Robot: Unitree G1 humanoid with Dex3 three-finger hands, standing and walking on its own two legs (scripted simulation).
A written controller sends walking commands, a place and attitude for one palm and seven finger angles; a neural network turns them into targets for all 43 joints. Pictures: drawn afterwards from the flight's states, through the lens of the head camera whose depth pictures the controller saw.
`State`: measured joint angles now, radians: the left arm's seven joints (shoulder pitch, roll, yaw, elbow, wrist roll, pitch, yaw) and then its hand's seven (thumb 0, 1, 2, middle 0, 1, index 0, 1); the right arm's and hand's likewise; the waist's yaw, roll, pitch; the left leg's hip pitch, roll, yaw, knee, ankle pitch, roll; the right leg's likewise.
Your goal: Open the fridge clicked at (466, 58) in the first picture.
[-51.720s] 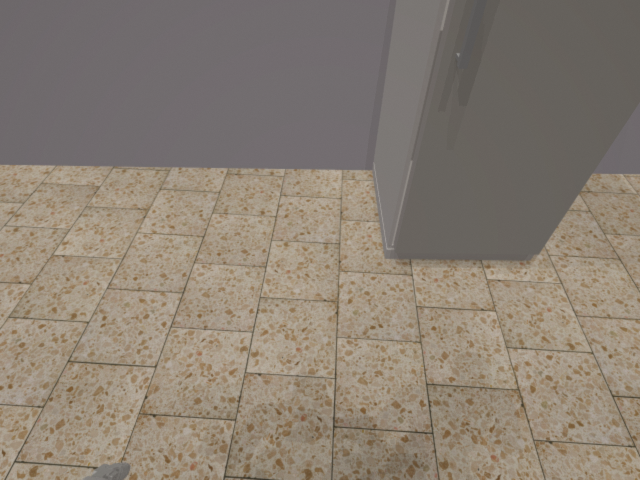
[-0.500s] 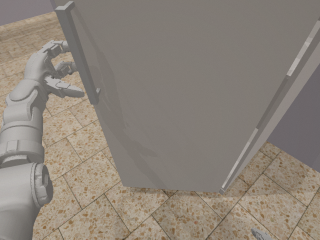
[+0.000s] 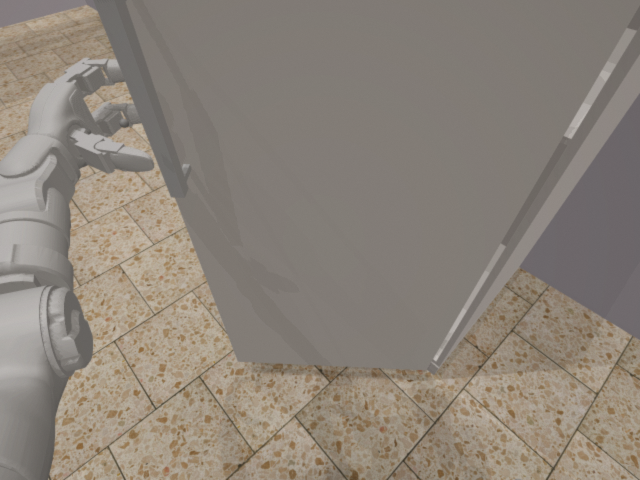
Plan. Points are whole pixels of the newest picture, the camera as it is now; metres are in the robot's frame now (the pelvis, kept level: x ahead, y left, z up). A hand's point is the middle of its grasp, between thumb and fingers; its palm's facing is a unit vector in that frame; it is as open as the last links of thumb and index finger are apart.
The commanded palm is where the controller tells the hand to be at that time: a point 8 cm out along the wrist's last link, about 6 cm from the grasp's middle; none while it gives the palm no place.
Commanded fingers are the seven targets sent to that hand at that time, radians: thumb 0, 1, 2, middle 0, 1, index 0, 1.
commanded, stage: feel for the door with the fingertips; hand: left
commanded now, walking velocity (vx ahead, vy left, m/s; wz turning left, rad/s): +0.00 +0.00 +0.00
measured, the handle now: (156, 105) +0.52 +0.19 +0.21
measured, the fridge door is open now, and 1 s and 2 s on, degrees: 42 42 42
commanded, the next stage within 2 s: slide the fingers in behind the handle in 0.06 s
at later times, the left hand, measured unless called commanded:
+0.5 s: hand (109, 134) +0.46 +0.23 +0.21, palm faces -0.04 -1.00 +0.00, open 14.0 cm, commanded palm +0.44 +0.28 +0.21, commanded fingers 0.00 -0.50 0.30 -0.30 -1.20 -0.30 -1.20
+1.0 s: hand (142, 128) +0.46 +0.19 +0.22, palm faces -0.05 -1.00 +0.00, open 14.0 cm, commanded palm +0.44 +0.25 +0.21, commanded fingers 0.00 -0.50 0.30 -0.30 -1.20 -0.30 -1.20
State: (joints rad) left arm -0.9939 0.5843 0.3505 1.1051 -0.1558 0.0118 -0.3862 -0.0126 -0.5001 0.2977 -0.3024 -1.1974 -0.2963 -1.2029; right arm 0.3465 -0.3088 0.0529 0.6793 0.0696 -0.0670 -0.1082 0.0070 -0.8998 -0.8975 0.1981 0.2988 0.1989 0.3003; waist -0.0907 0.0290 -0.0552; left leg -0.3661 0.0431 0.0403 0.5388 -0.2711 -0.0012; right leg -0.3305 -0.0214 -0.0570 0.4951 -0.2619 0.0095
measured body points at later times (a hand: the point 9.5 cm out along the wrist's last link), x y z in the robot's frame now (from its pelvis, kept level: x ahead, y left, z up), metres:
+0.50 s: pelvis +0.01 +0.01 +0.00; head +0.03 +0.01 +0.45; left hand +0.45 +0.29 +0.21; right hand +0.08 -0.26 -0.11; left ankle +0.00 +0.12 -0.74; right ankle -0.01 -0.13 -0.74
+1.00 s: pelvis +0.01 +0.00 +0.00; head +0.02 -0.01 +0.45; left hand +0.46 +0.25 +0.22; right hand +0.11 -0.26 -0.11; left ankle +0.00 +0.12 -0.74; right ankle -0.01 -0.13 -0.74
